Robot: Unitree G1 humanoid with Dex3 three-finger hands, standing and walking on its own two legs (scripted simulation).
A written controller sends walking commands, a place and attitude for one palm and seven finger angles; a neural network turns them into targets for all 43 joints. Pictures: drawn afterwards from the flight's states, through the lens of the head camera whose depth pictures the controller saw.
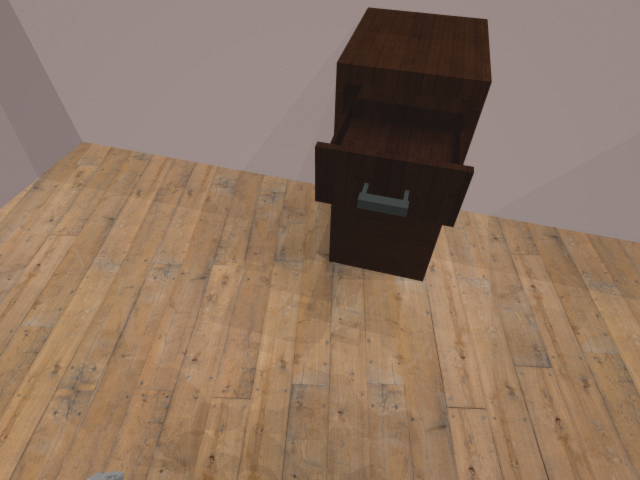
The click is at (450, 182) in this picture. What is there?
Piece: drawer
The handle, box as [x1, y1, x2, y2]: [357, 183, 408, 216]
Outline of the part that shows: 364,183 363,189 359,193 357,207 405,216 408,205 408,190 405,190 404,197 401,200 368,194 366,192 368,183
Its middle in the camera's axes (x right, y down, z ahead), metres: +0.14 -0.09 +0.85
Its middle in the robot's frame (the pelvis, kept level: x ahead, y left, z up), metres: +0.70 -0.10 -0.09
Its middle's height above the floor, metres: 0.68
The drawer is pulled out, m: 0.30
